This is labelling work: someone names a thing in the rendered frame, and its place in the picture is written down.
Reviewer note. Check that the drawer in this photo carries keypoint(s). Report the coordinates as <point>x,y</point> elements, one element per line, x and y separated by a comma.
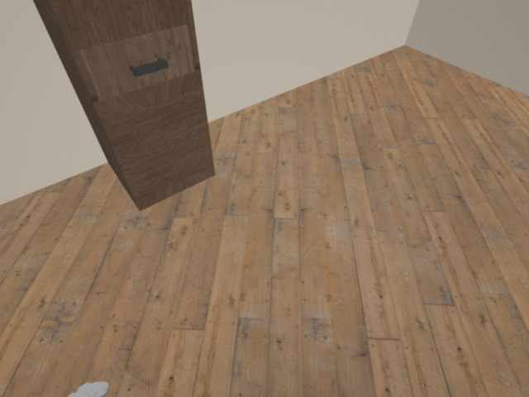
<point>108,68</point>

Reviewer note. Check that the handle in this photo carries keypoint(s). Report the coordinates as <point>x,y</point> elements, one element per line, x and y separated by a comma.
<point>149,68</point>

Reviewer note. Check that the cabinet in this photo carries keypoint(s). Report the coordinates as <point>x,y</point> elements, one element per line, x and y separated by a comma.
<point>156,138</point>

